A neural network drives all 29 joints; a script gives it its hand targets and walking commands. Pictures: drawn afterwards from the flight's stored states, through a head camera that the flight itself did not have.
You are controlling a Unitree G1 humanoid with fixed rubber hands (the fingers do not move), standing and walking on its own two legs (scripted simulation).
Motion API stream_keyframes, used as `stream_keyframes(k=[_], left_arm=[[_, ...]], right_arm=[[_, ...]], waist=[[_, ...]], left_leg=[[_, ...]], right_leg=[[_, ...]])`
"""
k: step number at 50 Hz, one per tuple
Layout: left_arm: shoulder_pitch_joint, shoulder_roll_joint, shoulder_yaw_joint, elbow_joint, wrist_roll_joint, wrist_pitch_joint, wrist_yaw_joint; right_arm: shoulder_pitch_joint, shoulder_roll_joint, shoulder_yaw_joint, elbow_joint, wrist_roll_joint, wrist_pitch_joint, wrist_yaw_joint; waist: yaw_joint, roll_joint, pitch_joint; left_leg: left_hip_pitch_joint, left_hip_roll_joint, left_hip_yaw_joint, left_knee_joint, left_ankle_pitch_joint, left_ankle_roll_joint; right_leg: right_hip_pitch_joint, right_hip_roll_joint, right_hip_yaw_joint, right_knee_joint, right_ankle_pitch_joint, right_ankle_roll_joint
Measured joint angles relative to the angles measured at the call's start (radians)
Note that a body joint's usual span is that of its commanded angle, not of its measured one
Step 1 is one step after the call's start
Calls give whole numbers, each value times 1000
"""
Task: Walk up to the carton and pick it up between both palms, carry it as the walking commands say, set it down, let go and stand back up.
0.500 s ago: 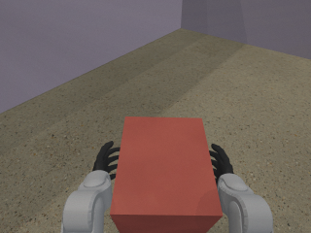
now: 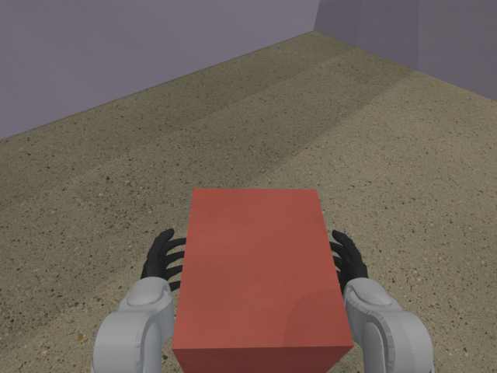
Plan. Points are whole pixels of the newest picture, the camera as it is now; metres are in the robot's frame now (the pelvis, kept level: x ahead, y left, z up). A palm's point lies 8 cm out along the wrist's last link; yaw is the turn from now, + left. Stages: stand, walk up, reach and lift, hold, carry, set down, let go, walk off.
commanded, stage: carry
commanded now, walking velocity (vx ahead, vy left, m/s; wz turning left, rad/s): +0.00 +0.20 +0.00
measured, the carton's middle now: (252, 301) +0.25 +0.01 +0.01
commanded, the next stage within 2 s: none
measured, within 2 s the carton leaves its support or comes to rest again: neither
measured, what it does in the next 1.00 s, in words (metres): steps to the left: right foot, then left foot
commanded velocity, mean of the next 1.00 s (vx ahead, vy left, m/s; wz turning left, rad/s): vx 0.00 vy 0.11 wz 0.00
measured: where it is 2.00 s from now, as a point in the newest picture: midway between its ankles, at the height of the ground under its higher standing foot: outside the picture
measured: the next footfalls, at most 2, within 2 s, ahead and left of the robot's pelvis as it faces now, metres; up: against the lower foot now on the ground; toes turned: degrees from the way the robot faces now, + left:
right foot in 0.14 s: +0.00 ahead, -0.07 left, +0.00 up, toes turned -10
left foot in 0.48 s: +0.01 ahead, +0.28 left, +0.00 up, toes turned +4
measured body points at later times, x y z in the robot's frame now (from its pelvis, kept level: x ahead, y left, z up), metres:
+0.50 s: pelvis -0.06 +0.13 -0.01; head -0.05 +0.13 +0.44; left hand +0.20 +0.27 +0.08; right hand +0.20 -0.01 +0.09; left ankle -0.03 +0.27 -0.74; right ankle -0.04 -0.06 -0.73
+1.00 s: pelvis -0.12 +0.19 +0.00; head -0.16 +0.19 +0.45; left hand +0.13 +0.31 +0.10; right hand +0.12 +0.04 +0.09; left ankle -0.03 +0.27 -0.73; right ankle -0.14 +0.09 -0.73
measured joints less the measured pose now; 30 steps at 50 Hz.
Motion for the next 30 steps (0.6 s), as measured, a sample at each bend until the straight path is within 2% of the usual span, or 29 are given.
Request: stream_keyframes(k=[3, 6, 7, 8, 9, 11, 13, 16, 21, 24, 25, 26, 28, 30], left_arm=[[-17, 1, -3, -7, -5, -12, 2], [-27, 1, -1, 1, -10, -15, 0], [-29, 1, 0, 5, -10, -14, -2], [-29, 0, -4, 23, -9, -21, -6], [-27, 0, -9, 41, -8, -25, -9], [-17, 0, -12, 57, -11, -21, -12], [-2, 0, -11, 55, -10, -19, -13], [4, -1, -3, 37, -10, -24, -15], [-11, 0, 0, 4, -6, -37, -17], [-12, 0, -3, -10, 0, -38, -16], [-14, 1, 3, -9, 0, -37, -16], [-13, 1, 14, -3, -1, -34, -16], [-1, 0, 27, 1, -1, -16, -16], [5, -1, 23, 3, 0, 3, -10]], right_arm=[[-4, 0, -3, -21, -6, -11, 2], [-4, 0, -2, -29, -16, -8, 2], [-4, -1, -1, -30, -20, -4, 1], [-5, -1, -7, -26, -22, 0, 0], [0, -1, -13, -22, -24, 6, 0], [10, 0, -15, -21, -22, 25, -5], [8, 0, -12, -18, -18, 38, -9], [-7, -1, -4, -21, -15, 40, -12], [-33, -2, -6, -45, -6, 27, -18], [-42, -2, -9, -52, 0, 27, -19], [-43, -1, -4, -42, 0, 21, -18], [-42, -1, 5, -20, -2, 11, -18], [-30, -1, 19, 13, -3, 5, -15], [-12, -1, 17, 23, -2, 6, -8]], waist=[[-7, 20, -8], [-17, 48, -31], [-17, 51, -40], [-19, 77, -44], [-24, 95, -46], [-28, 89, -43], [-35, 82, -40], [-45, 76, -29], [-53, 59, -7], [-55, 48, -7], [-55, 31, -7], [-46, 10, -4], [-28, 1, 3], [-12, -3, 8]], left_leg=[[-14, -20, 18, -14, 19, 21], [-26, -37, 39, -18, 30, 37], [-31, -46, 51, -12, 29, 40], [-37, -38, 51, 2, 25, 39], [-48, -37, 41, 40, -22, 19], [-90, -49, 14, 213, -120, -12], [-126, -43, -17, 360, -141, -29], [-141, -9, -52, 407, -136, -53], [-80, 31, -62, 254, -186, -85], [24, 35, -35, 30, -113, -81], [28, 23, -27, 1, -36, -76], [15, 13, -18, 25, -17, -67], [-1, 21, -15, 54, -29, -47], [-1, 23, -18, 38, -23, -32]], right_leg=[[48, 29, -16, -105, 8, -13], [152, 50, -37, -324, 79, -29], [195, 47, -42, -415, 122, -42], [209, 57, -47, -448, 142, -66], [215, 59, -50, -456, 150, -76], [223, 37, -38, -462, 159, -76], [231, 14, -25, -486, 179, -62], [224, -20, -9, -514, 213, -36], [183, -85, 2, -489, 230, 15], [148, -117, 7, -429, 214, 55], [128, -133, 15, -394, 200, 59], [103, -134, 37, -339, 121, 54], [54, -88, 53, -185, -40, 36], [20, -44, 42, -52, -55, 20]])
